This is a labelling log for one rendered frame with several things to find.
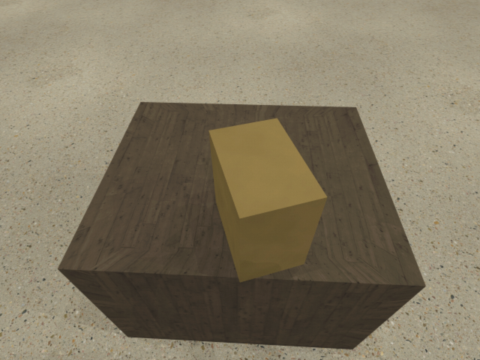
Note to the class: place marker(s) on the carton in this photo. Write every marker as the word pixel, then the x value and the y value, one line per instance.
pixel 269 201

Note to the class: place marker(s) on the pedestal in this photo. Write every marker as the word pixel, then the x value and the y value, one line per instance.
pixel 152 255

